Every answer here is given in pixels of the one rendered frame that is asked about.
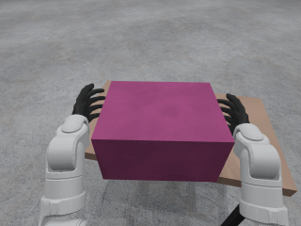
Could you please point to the robot left hand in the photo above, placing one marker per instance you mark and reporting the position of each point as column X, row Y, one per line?
column 83, row 102

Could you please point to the robot left forearm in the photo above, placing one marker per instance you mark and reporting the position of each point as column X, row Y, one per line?
column 64, row 192

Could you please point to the robot right hand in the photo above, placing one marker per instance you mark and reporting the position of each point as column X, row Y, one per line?
column 236, row 111

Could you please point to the robot right forearm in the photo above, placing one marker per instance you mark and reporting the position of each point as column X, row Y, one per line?
column 261, row 177

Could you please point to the carton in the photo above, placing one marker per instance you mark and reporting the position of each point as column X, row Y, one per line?
column 161, row 131

